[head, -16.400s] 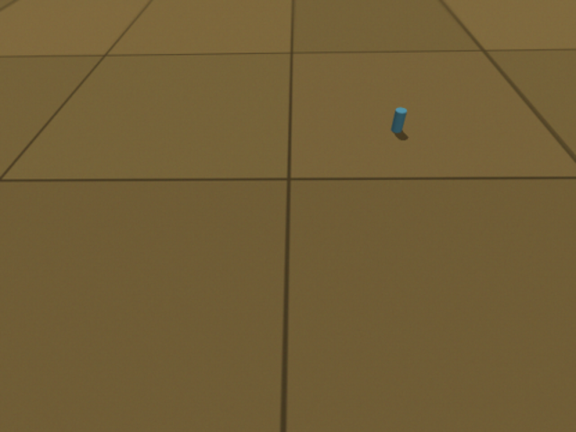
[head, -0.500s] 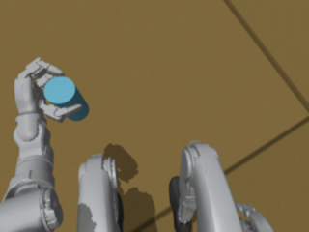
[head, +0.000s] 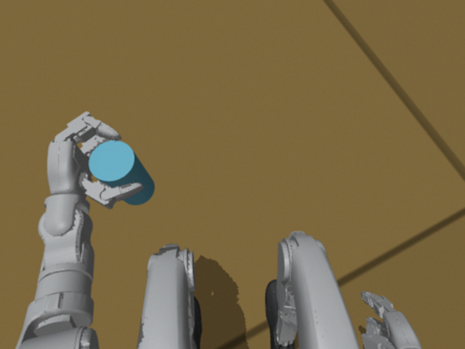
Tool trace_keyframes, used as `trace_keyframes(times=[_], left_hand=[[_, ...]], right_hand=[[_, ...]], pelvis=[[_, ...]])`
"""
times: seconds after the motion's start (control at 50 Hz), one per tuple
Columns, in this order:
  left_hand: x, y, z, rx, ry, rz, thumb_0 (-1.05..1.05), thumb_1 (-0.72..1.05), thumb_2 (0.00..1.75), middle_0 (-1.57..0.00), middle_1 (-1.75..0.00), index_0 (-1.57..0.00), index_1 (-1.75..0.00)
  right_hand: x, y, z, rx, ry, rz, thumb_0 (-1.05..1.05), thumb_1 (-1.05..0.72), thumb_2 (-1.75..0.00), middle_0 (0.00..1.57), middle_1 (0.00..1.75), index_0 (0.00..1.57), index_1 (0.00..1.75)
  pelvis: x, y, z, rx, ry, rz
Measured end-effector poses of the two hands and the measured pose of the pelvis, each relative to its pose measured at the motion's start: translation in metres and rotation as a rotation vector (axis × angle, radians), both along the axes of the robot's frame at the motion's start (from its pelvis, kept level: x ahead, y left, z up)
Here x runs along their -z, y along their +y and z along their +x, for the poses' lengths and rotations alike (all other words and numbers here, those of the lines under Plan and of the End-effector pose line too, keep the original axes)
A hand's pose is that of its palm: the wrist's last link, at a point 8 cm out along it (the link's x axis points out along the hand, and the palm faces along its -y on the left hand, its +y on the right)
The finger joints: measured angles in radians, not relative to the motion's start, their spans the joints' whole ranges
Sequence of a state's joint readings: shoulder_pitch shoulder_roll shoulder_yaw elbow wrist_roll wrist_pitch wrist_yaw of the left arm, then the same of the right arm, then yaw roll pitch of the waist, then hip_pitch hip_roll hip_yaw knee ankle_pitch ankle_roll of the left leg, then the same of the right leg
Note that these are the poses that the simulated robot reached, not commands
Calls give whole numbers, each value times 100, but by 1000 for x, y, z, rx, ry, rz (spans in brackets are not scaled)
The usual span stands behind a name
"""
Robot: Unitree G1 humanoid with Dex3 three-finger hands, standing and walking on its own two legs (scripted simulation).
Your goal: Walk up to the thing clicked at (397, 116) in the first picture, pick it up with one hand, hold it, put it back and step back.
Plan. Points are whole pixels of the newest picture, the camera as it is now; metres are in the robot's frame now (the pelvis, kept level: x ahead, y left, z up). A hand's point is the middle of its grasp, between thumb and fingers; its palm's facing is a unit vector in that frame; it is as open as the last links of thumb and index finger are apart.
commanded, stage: lift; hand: left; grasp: from the side
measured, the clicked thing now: (126, 176) +0.42 +0.18 -0.05
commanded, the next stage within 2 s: hold in 1.46 s
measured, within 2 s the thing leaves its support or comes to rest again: neither
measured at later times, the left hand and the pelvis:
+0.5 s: hand (49, 114) +0.40 +0.19 +0.17, palm faces +0.09 -0.99 -0.05, open 10.3 cm; pelvis +0.03 +0.00 +0.15, yaw +0 degrees
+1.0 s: hand out of the picture +0.41 +0.19 +0.26, palm faces +0.06 -1.00 -0.05, open 10.3 cm; pelvis +0.06 +0.01 +0.24, yaw +1 degrees
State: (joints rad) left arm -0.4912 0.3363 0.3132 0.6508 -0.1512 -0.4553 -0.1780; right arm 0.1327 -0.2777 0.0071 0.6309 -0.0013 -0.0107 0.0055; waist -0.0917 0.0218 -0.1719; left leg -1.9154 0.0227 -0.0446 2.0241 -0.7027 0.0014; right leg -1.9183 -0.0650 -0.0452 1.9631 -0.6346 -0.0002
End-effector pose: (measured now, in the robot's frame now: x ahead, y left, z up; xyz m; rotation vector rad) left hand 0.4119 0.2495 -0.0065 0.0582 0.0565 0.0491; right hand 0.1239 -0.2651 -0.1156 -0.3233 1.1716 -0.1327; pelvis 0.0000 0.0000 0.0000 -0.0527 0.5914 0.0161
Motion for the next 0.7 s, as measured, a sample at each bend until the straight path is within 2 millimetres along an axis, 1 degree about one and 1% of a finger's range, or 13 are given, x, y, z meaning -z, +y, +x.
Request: trace_keyframes(times=[0.08,0.22,0.42,0.48,0.56,0.62,0.7], left_hand=[[-27,-1,-6,-12,4,3,-3,-61,96,-82,-127,-85,-130],[-79,-4,-17,-26,5,10,-3,-61,96,-83,-127,-85,-130],[-153,-12,-34,-32,29,2,-3,-61,95,-83,-126,-85,-129],[-174,-11,-34,-41,27,-6,-3,-61,95,-83,-126,-85,-129],[-198,-9,-30,-41,20,-2,-3,-61,95,-83,-126,-85,-129],[-213,-8,-27,-33,16,-6,-3,-61,95,-83,-126,-85,-129],[-230,-7,-26,-19,14,-8,-3,-61,95,-83,-126,-85,-129]], right_hand=[[-22,3,11,8,-35,8,1,-95,-90,20,30,20,30],[-63,8,27,25,-85,24,1,-94,-90,20,30,20,30],[-136,16,45,40,-154,36,1,-93,-90,20,30,20,30],[-158,18,48,37,-173,33,1,-93,-90,20,30,20,30],[-184,19,51,32,-192,27,1,-92,-89,20,30,20,30],[-200,19,51,30,-198,26,1,-92,-89,20,30,20,30],[-216,20,50,32,-189,25,1,-92,-89,20,30,20,30]], pelvis=[[-22,0,4,1,-12,3],[-62,0,12,1,-45,6],[-129,0,28,-2,-127,4],[-148,0,32,-5,-156,4],[-169,1,37,-8,-193,3],[-183,2,41,-9,-216,4],[-198,4,46,-8,-244,5]])
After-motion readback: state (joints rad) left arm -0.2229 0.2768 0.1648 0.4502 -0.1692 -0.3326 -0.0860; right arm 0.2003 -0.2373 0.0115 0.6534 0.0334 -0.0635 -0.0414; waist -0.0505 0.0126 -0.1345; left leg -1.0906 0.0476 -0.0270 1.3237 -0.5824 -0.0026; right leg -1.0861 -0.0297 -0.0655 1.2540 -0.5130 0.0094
